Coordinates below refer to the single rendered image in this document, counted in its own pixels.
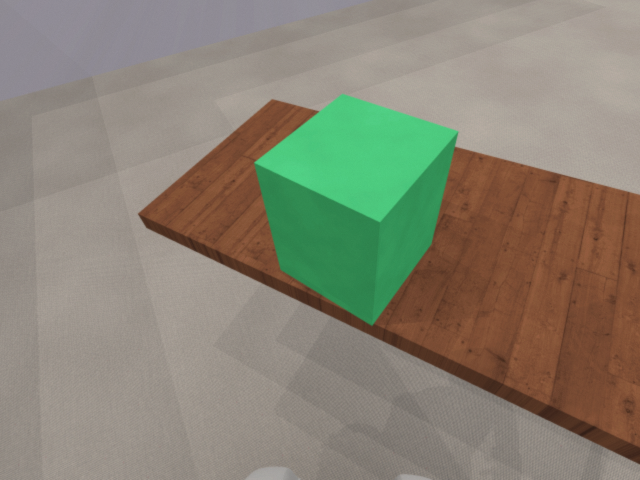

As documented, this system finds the carton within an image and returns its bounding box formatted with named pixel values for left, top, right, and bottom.
left=254, top=94, right=459, bottom=326

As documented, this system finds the table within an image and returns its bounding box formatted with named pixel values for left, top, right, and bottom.
left=138, top=99, right=640, bottom=464

